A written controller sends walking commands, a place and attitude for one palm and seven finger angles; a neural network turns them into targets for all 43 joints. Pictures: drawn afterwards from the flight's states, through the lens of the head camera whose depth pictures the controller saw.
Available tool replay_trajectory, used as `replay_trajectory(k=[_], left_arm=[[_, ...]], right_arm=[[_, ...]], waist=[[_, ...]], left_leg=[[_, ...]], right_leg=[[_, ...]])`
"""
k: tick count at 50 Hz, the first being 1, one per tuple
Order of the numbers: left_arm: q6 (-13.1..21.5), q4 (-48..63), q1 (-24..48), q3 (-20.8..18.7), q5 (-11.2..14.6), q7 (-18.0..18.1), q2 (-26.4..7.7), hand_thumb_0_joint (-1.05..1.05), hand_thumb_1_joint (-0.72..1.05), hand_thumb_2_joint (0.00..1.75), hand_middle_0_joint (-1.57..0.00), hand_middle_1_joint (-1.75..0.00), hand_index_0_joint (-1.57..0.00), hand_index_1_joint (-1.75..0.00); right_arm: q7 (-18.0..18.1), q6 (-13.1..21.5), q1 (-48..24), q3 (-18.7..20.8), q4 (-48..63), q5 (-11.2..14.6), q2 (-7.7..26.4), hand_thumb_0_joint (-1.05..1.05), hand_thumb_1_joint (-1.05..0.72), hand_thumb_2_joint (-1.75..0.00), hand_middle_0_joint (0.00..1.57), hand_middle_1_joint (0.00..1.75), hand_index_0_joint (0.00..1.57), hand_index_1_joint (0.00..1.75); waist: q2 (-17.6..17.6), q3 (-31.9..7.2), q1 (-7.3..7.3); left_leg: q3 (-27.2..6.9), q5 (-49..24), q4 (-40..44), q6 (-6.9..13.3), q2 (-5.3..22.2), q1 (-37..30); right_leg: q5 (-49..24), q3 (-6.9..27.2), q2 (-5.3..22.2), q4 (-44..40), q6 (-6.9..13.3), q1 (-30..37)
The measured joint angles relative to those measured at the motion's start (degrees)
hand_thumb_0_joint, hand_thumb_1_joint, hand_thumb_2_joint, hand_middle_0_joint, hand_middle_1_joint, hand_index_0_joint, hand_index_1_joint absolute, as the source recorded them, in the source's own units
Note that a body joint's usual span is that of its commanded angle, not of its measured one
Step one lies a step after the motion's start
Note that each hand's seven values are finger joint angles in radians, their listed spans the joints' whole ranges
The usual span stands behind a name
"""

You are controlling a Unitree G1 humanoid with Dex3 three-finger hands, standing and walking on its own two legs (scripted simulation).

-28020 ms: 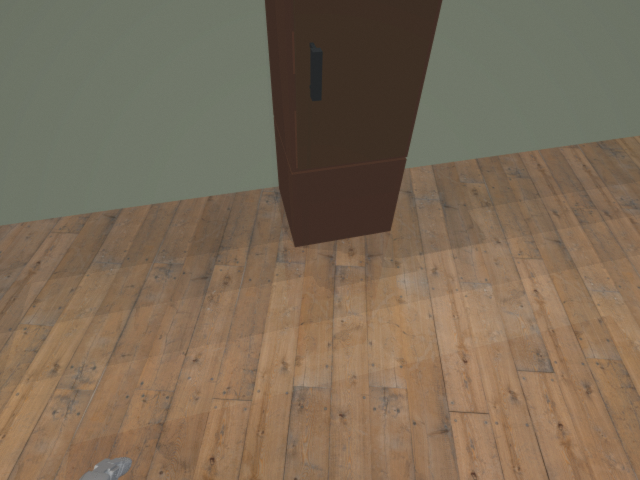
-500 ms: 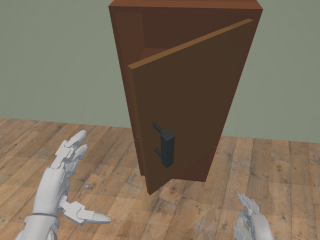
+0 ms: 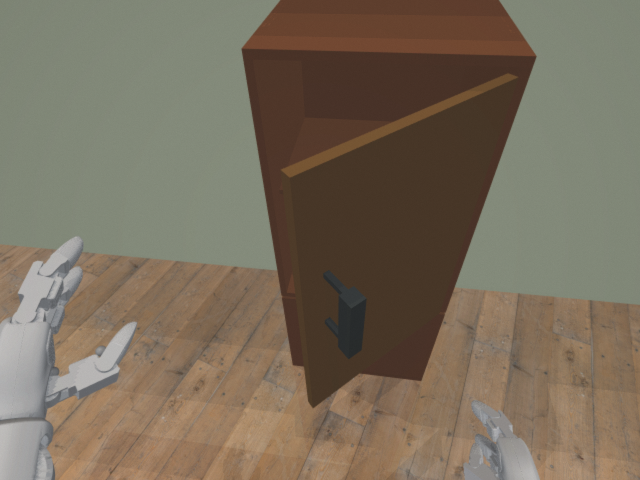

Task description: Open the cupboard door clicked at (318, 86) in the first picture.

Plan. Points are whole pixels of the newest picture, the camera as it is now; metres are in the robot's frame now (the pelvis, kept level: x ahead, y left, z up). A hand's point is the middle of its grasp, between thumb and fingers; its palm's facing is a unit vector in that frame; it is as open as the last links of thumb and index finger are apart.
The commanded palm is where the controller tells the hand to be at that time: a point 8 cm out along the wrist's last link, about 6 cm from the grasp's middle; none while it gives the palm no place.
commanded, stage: draw the hand back to the body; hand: left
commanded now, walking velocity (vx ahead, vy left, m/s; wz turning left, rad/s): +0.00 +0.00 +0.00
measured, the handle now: (340, 313) +0.35 +0.02 +0.00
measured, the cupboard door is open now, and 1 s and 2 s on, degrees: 44 44 44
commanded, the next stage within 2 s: step back with the hand held close in 0.48 s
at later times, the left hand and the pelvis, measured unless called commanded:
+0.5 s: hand (88, 352) +0.18 +0.24 +0.16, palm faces +0.44 -0.79 -0.42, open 7.5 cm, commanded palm +0.13 +0.28 +0.17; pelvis -0.01 -0.02 +0.01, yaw +0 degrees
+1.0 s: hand (63, 383) +0.15 +0.25 +0.16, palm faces +0.35 -0.77 -0.53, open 7.4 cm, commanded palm +0.09 +0.29 +0.18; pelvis -0.05 +0.00 +0.00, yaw -1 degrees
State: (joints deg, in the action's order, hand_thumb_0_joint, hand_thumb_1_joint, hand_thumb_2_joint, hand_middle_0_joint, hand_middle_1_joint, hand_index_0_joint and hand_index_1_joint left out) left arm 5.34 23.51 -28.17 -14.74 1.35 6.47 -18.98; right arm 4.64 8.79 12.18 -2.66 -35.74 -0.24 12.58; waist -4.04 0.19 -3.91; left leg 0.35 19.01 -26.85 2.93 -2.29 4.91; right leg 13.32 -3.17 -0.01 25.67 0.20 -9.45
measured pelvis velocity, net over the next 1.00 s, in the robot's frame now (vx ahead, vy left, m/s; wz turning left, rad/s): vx -0.05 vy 0.00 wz -0.01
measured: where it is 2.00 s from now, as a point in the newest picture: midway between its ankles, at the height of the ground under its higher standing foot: outside the picture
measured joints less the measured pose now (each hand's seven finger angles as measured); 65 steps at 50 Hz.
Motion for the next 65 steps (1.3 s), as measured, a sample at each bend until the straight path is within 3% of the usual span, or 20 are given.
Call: replay_trajectory(k=[9,15,31,37,46,54,61,65], left_arm=[[0.49,-0.94,1.66,-5.53,0.69,0.04,-1.38,0.01,0.72,0.82,-0.2,-0.3,-0.21,-0.3],[0.27,-2.02,1.75,-3.88,0.71,-0.23,0.56,0.01,0.84,0.87,-0.2,-0.3,-0.21,-0.3],[0.94,-1.71,2.2,-4.18,0.51,-0.45,-0.49,0.02,0.89,0.89,-0.21,-0.3,-0.21,-0.3],[3.88,-2.04,1.5,-7.61,0.22,-0.36,-1.84,0.01,0.89,0.89,-0.21,-0.3,-0.21,-0.3],[4.16,3.78,-4.66,-6.43,0.21,-0.18,-3.81,0.02,0.89,0.89,-0.21,-0.3,-0.22,-0.3],[4.96,4.65,-4.48,-9.7,-0.3,1.68,-5.8,0.01,0.89,0.89,-0.21,-0.3,-0.22,-0.3],[4.83,4.89,-2.16,-8.98,-3.7,3.33,-2.72,0.01,0.89,0.89,-0.21,-0.3,-0.22,-0.3],[5.61,6.07,-2.02,-9.53,-3.14,3.85,-1.13,0.02,0.89,0.89,-0.21,-0.3,-0.21,-0.3]], right_arm=[[-0.3,-1.05,-1.12,1.04,-0.83,0.02,0.44,0.01,-0.91,-0.9,0.2,0.3,0.2,0.3],[-0.51,-1.62,-1.43,1.41,-1.14,0.01,0.8,0.01,-0.91,-0.9,0.2,0.3,0.2,0.3],[-0.32,-0.94,-1.22,1.55,-2.03,0.08,0.15,0.01,-0.91,-0.9,0.2,0.3,0.2,0.3],[-0.53,-3.07,-2.33,1.42,0.35,0.12,0.62,0.01,-0.91,-0.9,0.2,0.3,0.2,0.3],[0.25,-5.84,-2.43,4.0,2.08,0.74,2.3,0.01,-0.91,-0.9,0.2,0.3,0.2,0.3],[0.97,-6.77,-1.76,3.75,3.12,0.34,1.0,0.01,-0.91,-0.9,0.2,0.3,0.2,0.3],[1.41,-5.39,1.93,3.2,4.26,-1.82,-0.35,0.01,-0.91,-0.9,0.2,0.3,0.2,0.3],[0.86,-4.27,1.36,2.74,2.69,-2.06,-1.34,0.01,-0.9,-0.9,0.2,0.3,0.2,0.3]], waist=[[0.31,0.87,-0.68],[0.24,1.52,-0.64],[-0.25,1.81,-0.32],[-0.02,1.31,1.91],[1.56,1.39,3.75],[4.25,1.07,3.66],[5.08,0.22,3.87],[4.84,0.49,3.09]], left_leg=[[-0.1,-1.43,2.82,-0.43,0.5,-2.27],[-0.13,-2.14,3.71,-0.54,0.64,-2.68],[-0.06,-2.77,4.35,-1.34,1.47,-3.75],[-0.43,-2.74,1.7,-1.43,1.97,2.22],[0.58,-3.2,-1.35,-0.61,0.56,7.83],[1.33,-4.13,-4.23,0.53,-0.34,11.29],[-0.65,-4.35,-8.24,1.31,-1.58,15.59],[-0.48,-5.03,-9.29,0.72,-0.77,17.85]], right_leg=[[-1.57,-0.08,-0.57,-3.11,0.43,2.4],[-2.24,-0.13,-0.72,-3.96,0.66,2.79],[-3.06,-0.11,-1.56,-4.86,1.52,3.88],[-4.44,-0.61,-2.01,-5.01,1.77,-0.71],[-4.43,0.28,-0.48,-0.65,0.91,-7.07],[-5.91,0.9,0.5,1.51,0.0,-10.23],[1.9,4.13,-1.27,10.75,-0.45,-10.14],[4.24,5.12,-2.43,9.18,-0.06,-9.0]])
